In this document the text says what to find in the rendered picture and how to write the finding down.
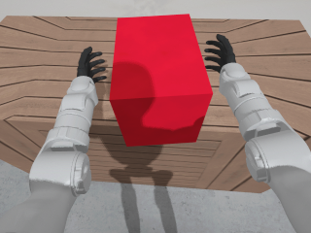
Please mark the robot left upper arm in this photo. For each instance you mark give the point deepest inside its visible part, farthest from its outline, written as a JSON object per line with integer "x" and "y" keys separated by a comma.
{"x": 57, "y": 179}

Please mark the robot left forearm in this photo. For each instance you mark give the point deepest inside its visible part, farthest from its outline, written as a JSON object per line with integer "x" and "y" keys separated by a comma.
{"x": 73, "y": 121}

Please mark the right robot hand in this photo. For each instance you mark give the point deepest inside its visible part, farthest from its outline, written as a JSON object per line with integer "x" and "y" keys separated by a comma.
{"x": 225, "y": 53}

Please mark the pedestal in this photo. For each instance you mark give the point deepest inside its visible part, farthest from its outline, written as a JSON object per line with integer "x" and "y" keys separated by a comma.
{"x": 39, "y": 58}

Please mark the left robot hand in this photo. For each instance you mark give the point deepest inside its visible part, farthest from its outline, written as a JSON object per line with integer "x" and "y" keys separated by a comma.
{"x": 85, "y": 66}

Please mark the carton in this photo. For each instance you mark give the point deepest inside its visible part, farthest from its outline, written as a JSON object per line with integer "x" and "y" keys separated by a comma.
{"x": 160, "y": 91}

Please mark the robot right upper arm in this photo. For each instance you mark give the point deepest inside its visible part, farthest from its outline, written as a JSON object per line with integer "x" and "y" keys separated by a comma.
{"x": 282, "y": 161}

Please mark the robot right forearm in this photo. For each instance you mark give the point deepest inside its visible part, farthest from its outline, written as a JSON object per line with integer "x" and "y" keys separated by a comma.
{"x": 249, "y": 105}

